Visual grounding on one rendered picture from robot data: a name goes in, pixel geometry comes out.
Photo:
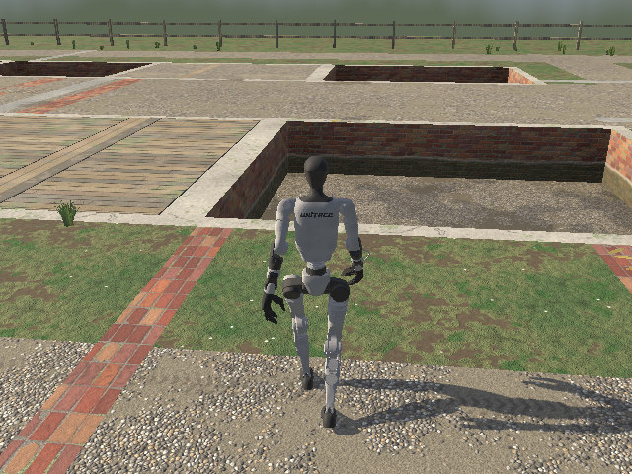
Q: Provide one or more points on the left robot upper arm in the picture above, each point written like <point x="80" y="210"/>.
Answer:
<point x="284" y="210"/>

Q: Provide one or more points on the right robot hand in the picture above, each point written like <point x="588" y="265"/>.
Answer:
<point x="350" y="271"/>

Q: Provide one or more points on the left robot thigh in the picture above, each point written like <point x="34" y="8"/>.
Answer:
<point x="292" y="291"/>

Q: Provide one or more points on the right robot upper arm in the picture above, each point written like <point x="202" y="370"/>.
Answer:
<point x="347" y="209"/>

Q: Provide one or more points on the robot right forearm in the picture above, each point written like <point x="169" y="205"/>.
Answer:
<point x="356" y="258"/>

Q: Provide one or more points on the left robot foot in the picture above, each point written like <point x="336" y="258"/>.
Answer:
<point x="307" y="382"/>

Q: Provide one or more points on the left robot hand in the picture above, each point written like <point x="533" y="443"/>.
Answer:
<point x="266" y="306"/>

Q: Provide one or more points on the robot left forearm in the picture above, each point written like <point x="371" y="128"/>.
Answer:
<point x="273" y="272"/>

